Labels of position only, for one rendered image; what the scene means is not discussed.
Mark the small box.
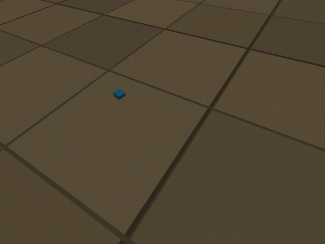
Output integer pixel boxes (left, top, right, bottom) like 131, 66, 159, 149
113, 89, 126, 100

